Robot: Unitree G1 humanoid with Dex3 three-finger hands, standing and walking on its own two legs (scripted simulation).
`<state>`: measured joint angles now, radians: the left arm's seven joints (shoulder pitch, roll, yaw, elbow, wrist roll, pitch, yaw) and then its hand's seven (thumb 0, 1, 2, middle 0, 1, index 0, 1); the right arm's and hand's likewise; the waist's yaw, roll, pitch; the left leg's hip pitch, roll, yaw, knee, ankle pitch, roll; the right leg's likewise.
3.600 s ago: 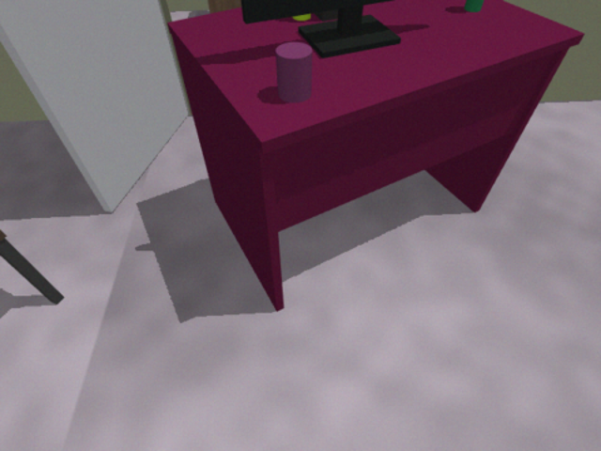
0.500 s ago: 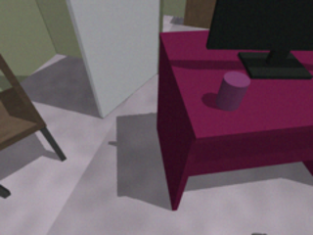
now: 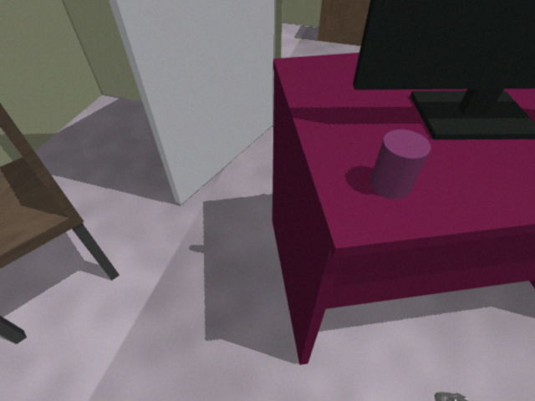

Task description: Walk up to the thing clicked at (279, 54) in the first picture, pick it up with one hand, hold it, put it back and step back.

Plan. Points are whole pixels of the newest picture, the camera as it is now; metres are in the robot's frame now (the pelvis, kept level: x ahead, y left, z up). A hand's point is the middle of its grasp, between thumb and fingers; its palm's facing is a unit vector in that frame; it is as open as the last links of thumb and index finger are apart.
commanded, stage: walk up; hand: right
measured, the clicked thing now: (402, 160) +0.50 -0.25 +0.06
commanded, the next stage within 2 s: stand in 0.72 s
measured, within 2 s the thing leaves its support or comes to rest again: neither
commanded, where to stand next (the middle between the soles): +0.07 -0.01 m, yaw -2 degrees
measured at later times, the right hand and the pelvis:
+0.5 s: hand out of the picture +0.09 -0.25 -0.16, palm faces +0.01 +0.95 -0.32, open 7.4 cm; pelvis +0.01 +0.00 +0.00, yaw +0 degrees
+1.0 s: hand out of the picture +0.09 -0.25 -0.15, palm faces +0.00 +0.94 -0.33, open 7.4 cm; pelvis +0.01 +0.00 +0.00, yaw -1 degrees
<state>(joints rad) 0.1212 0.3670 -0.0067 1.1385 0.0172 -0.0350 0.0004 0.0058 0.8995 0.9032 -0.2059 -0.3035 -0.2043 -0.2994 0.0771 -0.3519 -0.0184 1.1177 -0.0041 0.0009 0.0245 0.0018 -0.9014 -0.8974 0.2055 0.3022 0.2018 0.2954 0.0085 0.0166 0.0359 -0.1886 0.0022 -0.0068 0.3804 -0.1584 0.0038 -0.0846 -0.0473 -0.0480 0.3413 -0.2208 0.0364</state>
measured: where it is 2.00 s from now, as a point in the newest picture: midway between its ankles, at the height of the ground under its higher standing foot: outside the picture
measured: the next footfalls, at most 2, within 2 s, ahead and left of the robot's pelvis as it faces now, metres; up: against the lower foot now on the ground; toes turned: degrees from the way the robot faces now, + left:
none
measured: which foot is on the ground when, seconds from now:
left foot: down 0.00-1.00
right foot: down 0.00-1.00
